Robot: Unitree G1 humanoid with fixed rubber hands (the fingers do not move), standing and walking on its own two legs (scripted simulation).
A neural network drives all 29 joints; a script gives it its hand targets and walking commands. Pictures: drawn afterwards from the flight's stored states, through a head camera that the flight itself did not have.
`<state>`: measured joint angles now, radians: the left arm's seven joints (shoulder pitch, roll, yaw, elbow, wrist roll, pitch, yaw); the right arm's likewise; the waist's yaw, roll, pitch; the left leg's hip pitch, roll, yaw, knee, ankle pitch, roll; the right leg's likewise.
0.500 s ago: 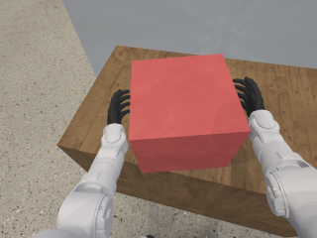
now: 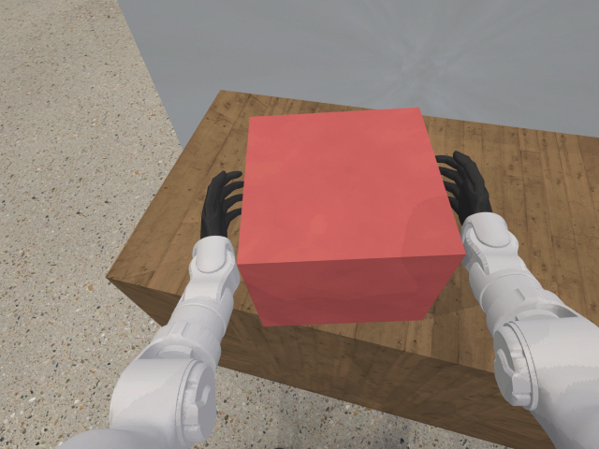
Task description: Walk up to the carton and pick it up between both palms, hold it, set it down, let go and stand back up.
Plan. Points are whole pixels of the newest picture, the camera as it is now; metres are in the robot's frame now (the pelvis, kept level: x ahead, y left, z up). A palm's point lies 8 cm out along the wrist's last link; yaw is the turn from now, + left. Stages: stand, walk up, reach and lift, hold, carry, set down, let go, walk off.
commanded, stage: reach and lift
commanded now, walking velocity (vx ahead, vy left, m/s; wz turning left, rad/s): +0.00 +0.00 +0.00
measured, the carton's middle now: (338, 221) +0.45 +0.03 -0.02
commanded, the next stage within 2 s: none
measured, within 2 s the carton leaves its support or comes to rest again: leaves its support in 1.22 s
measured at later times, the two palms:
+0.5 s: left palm (218, 232) +0.37 +0.20 +0.03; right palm (473, 218) +0.43 -0.15 +0.04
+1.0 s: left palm (217, 238) +0.36 +0.20 +0.03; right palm (475, 223) +0.42 -0.15 +0.04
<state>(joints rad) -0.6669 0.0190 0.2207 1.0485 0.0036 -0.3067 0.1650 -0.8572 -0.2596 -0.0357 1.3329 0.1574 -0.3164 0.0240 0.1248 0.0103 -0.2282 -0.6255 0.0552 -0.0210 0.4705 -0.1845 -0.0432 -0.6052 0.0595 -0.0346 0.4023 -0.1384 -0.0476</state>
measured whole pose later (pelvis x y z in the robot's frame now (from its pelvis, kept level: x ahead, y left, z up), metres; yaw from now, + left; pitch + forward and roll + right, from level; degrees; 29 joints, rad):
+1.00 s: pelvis +0.01 +0.01 +0.01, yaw +1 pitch +16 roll -1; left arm -0.53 -0.03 0.28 0.97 0.08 -0.40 0.13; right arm -0.71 -0.20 -0.19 1.28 -0.05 -0.51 0.01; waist 0.09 0.02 -0.18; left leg -0.48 0.05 0.00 0.34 -0.14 -0.03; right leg -0.44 0.05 -0.04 0.24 -0.09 -0.04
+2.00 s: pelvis +0.00 +0.03 +0.02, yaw +4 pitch +0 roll -1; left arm -0.53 0.03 0.19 0.38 0.15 0.37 0.05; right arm -0.53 -0.13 -0.16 0.63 0.09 0.13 -0.05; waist -0.04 -0.03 -0.08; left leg -0.14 -0.01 -0.02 0.29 -0.14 0.01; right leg -0.11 -0.01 -0.06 0.23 -0.12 0.00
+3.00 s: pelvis -0.01 +0.02 +0.02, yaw +4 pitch -5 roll -1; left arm -0.55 0.05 0.26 0.17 0.22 0.60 -0.06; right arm -0.57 -0.10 -0.12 0.46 0.14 0.32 -0.12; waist -0.06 -0.04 -0.04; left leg -0.07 -0.01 -0.03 0.30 -0.14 0.00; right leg -0.04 0.00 -0.06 0.25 -0.13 -0.01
